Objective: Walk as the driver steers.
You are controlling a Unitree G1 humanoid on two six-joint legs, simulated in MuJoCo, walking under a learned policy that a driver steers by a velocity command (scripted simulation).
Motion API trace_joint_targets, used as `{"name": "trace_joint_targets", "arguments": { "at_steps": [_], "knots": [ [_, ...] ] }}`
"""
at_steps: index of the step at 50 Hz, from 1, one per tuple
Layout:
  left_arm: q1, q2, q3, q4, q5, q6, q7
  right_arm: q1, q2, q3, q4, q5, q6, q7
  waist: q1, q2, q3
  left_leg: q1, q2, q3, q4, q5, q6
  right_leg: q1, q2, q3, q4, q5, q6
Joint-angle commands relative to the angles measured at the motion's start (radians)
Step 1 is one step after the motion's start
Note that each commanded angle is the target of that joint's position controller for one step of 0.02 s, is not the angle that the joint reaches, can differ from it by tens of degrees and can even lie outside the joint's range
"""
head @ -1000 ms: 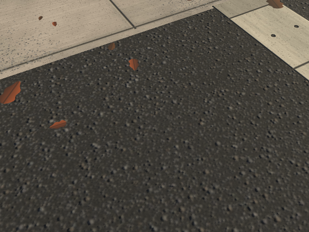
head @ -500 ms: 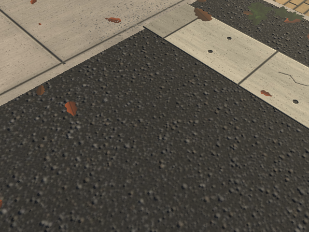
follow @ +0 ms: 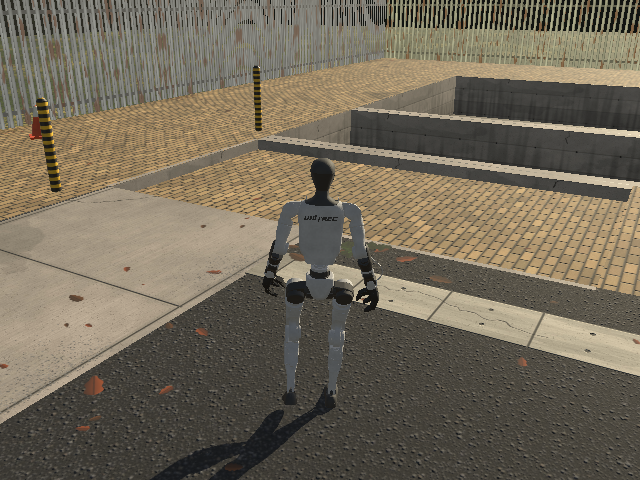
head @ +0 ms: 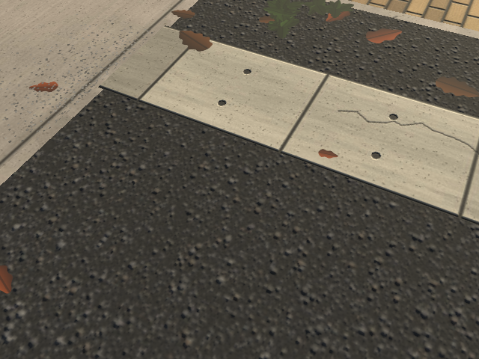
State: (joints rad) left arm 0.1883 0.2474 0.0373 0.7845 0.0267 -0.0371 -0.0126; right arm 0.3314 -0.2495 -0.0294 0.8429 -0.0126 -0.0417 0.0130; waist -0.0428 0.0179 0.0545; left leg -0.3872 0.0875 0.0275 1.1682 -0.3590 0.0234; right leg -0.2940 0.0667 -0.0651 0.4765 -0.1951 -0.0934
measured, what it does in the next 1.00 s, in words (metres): walks ahead, turning left: left foot, then right foot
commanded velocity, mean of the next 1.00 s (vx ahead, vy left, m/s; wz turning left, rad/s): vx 0.50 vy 0.00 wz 0.33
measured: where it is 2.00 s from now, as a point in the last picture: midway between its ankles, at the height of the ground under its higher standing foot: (151, 211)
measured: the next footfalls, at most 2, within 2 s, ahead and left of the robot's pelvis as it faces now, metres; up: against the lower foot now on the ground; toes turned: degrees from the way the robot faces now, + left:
left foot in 0.42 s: +0.36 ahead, +0.14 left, +0.00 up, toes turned +16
right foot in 0.94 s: +0.70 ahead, +0.08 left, +0.00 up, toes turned +22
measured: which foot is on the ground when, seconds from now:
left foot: up 0.00-0.40, down 0.42-0.94, up 0.96-1.00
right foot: down 0.00-0.40, up 0.42-0.92, down 0.94-1.00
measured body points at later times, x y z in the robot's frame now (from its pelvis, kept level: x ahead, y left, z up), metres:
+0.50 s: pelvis +0.27 +0.06 -0.02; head +0.30 +0.08 +0.43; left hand +0.24 +0.32 -0.16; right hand +0.47 -0.16 -0.13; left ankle +0.32 +0.13 -0.74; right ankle +0.12 -0.07 -0.63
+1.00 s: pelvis +0.55 +0.11 -0.01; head +0.58 +0.11 +0.44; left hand +0.62 +0.41 -0.11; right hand +0.64 -0.15 -0.15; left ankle +0.34 +0.13 -0.69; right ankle +0.67 +0.07 -0.74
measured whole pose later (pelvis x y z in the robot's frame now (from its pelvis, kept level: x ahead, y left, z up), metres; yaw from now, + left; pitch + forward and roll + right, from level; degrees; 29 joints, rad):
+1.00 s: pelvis +0.55 +0.11 -0.01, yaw +24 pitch +1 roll +0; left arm 0.11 0.25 0.02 0.74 0.04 -0.07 -0.01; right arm 0.42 -0.28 -0.05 0.91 -0.01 -0.06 0.00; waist -0.05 0.01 0.04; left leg -0.10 -0.11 -0.10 0.84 -0.47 0.09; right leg -0.43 0.02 -0.06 0.57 -0.14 -0.07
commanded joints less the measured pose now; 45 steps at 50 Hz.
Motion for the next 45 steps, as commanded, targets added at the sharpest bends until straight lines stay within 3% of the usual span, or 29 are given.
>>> {"name": "trace_joint_targets", "arguments": {
  "at_steps": [1, 3, 7, 11, 15, 18, 19, 20, 21, 22, 23, 24, 25, 26, 27, 28, 31, 36, 41, 43, 45],
  "knots": [
    [0.085, 0.099, 0.026, -0.009, -0.007, -0.037, 0.009, 0.096, -0.088, -0.026, -0.015, -0.013, 0.019, 0.014, 0.015, -0.077, -0.077, -0.112, 0.016, -0.057, -0.019, 0.061, 0.002, 0.155, -0.275, 0.211, -0.277, 0.335, -0.106],
    [0.105, 0.115, 0.031, 0.013, -0.009, -0.052, 0.009, 0.059, -0.075, -0.03, -0.018, -0.01, 0.027, 0.023, 0.013, -0.079, -0.043, -0.165, 0.01, -0.07, -0.052, 0.126, 0.0, 0.149, -0.27, 0.16, -0.327, 0.287, -0.097],
    [0.152, 0.102, 0.027, 0.045, -0.007, -0.062, 0.011, -0.077, -0.067, -0.034, -0.048, -0.01, 0.028, 0.025, 0.046, -0.072, 0.022, -0.306, 0.004, -0.089, -0.171, 0.265, -0.006, 0.205, -0.268, 0.079, -0.373, 0.261, -0.081],
    [0.173, 0.1, 0.022, 0.069, -0.008, -0.068, 0.019, -0.19, -0.044, -0.021, -0.081, -0.017, 0.02, 0.036, 0.07, -0.074, 0.046, -0.3, -0.009, -0.024, -0.361, 0.37, 0.002, 0.258, -0.267, -0.012, -0.373, 0.343, -0.064],
    [0.236, 0.117, 0.021, 0.112, -0.004, -0.059, 0.035, -0.289, -0.035, -0.01, -0.133, -0.022, 0.015, 0.049, 0.097, -0.071, 0.063, -0.284, -0.034, 0.059, -0.508, 0.325, 0.049, 0.381, -0.299, -0.07, -0.308, 0.525, -0.046],
    [0.216, 0.158, 0.027, 0.119, 0.001, -0.049, 0.045, -0.219, -0.056, -0.021, -0.129, -0.023, 0.018, 0.041, 0.05, -0.106, -0.005, -0.139, -0.122, 0.128, -0.545, 0.182, 0.112, 0.441, -0.31, -0.121, -0.114, 0.966, -0.021],
    [0.206, 0.173, 0.031, 0.118, 0.005, -0.04, 0.047, -0.141, -0.073, -0.03, -0.111, -0.025, 0.016, 0.036, 0.014, -0.113, -0.055, -0.051, -0.159, 0.138, -0.556, 0.129, 0.138, 0.441, -0.312, -0.135, 0.023, 1.059, -0.019],
    [0.199, 0.185, 0.033, 0.113, 0.004, -0.032, 0.048, -0.018, -0.099, -0.045, -0.077, -0.031, 0.009, 0.03, -0.041, -0.102, -0.127, 0.107, -0.186, 0.122, -0.613, 0.126, 0.167, 0.385, -0.304, -0.145, 0.216, 1.002, -0.012],
    [0.177, 0.181, 0.031, 0.089, -0.001, -0.033, 0.045, 0.14, -0.165, -0.073, -0.035, -0.044, 0.004, 0.017, -0.12, -0.035, -0.215, 0.357, -0.101, -0.025, -0.681, 0.102, 0.224, 0.196, -0.271, -0.155, 0.494, 0.738, 0.013],
    [0.226, 0.063, 0.007, 0.024, -0.015, -0.042, 0.023, 0.137, -0.292, -0.108, -0.045, -0.039, 0.01, 0.003, -0.049, 0.215, -0.296, 0.661, 0.211, -0.551, -0.729, 0.139, 0.382, -0.245, -0.069, -0.142, 0.892, -0.159, 0.072],
    [0.127, 0.129, 0.02, -0.002, -0.004, -0.052, 0.018, 0.138, -0.284, -0.109, -0.049, 0.007, 0.019, 0.007, -0.086, 0.109, -0.353, 0.703, 0.254, -0.791, -0.849, 0.197, 0.432, -0.395, -0.015, 0.092, 1.017, -0.304, 0.073],
    [0.067, 0.12, 0.014, -0.029, -0.01, -0.065, 0.013, 0.08, -0.254, -0.102, -0.044, 0.01, 0.022, -0.001, -0.058, 0.048, -0.205, 0.599, 0.236, -0.622, -0.862, 0.237, 0.396, -0.467, -0.089, 0.13, 0.978, -0.206, 0.065],
    [0.064, 0.117, 0.009, -0.03, -0.012, -0.075, 0.013, 0.039, -0.194, -0.087, -0.044, 0.01, 0.021, -0.004, -0.022, -0.025, -0.113, 0.461, 0.198, -0.522, -0.882, 0.322, 0.35, -0.431, -0.127, 0.116, 0.88, -0.143, 0.067],
    [0.067, 0.113, 0.011, -0.023, -0.004, -0.068, 0.014, -0.004, -0.159, -0.076, -0.047, 0.008, 0.017, -0.007, 0.019, -0.057, -0.057, 0.352, 0.144, -0.44, -0.898, 0.402, 0.307, -0.377, -0.151, 0.113, 0.801, -0.131, 0.075],
    [0.086, 0.109, 0.009, -0.024, 0.013, -0.047, 0.013, -0.034, -0.133, -0.067, -0.05, 0.013, 0.012, -0.011, 0.052, -0.046, -0.047, 0.274, 0.098, -0.375, -0.917, 0.462, 0.287, -0.314, -0.163, 0.114, 0.75, -0.13, 0.093],
    [0.105, 0.101, 0.008, -0.021, 0.022, -0.027, 0.01, -0.04, -0.132, -0.063, -0.054, 0.014, 0.003, -0.009, 0.067, -0.027, -0.058, 0.239, 0.077, -0.339, -0.926, 0.499, 0.28, -0.274, -0.166, 0.109, 0.712, -0.131, 0.106],
    [0.079, 0.079, 0.002, -0.04, 0.024, 0.003, 0.001, -0.01, -0.167, -0.072, -0.045, 0.013, -0.016, -0.005, 0.073, -0.005, -0.057, 0.196, 0.031, -0.281, -0.955, 0.531, 0.272, -0.281, -0.165, 0.072, 0.596, -0.072, 0.136],
    [-0.103, 0.068, -0.005, -0.092, 0.016, 0.002, -0.009, 0.083, -0.149, -0.064, -0.016, 0.015, -0.022, -0.004, -0.004, 0.04, -0.02, 0.272, 0.003, -0.241, -0.977, 0.536, 0.198, -0.339, -0.167, 0.047, 0.32, 0.154, 0.138],
    [-0.231, 0.077, -0.009, -0.132, 0.005, -0.012, -0.016, 0.15, -0.159, -0.059, 0.009, 0.0, -0.025, -0.015, -0.056, 0.043, -0.003, 0.414, 0.049, -0.26, -0.94, 0.597, 0.185, -0.353, -0.13, 0.034, 0.16, 0.193, 0.101],
    [-0.229, 0.091, -0.005, -0.14, 0.004, -0.018, -0.017, 0.141, -0.17, -0.059, 0.013, -0.005, -0.027, -0.022, -0.04, 0.053, 0.007, 0.445, 0.079, -0.274, -0.914, 0.65, 0.175, -0.313, -0.114, 0.039, 0.111, 0.142, 0.072],
    [-0.125, 0.113, 0.006, -0.111, 0.002, -0.025, -0.01, 0.098, -0.185, -0.06, 0.011, -0.008, -0.031, -0.028, 0.019, 0.062, -0.015, 0.434, 0.082, -0.257, -0.835, 0.827, 0.145, -0.155, -0.072, 0.031, 0.057, 0.061, 0.037]
  ]
}}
